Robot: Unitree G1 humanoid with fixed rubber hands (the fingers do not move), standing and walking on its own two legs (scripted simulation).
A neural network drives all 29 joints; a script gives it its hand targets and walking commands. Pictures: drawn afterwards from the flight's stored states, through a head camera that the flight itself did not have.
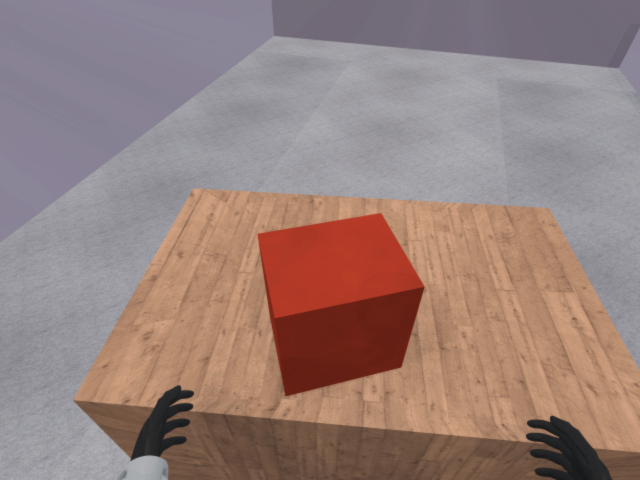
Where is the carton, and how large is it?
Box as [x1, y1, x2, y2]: [257, 213, 424, 395]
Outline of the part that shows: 380,213 257,234 269,313 285,395 401,366 424,286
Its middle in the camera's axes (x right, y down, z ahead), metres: +0.02 +0.11 +0.67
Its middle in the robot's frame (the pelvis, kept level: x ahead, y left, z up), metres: +0.43 +0.01 -0.07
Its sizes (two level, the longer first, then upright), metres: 0.219 0.174 0.233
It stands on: a pedestal, 0.58 m high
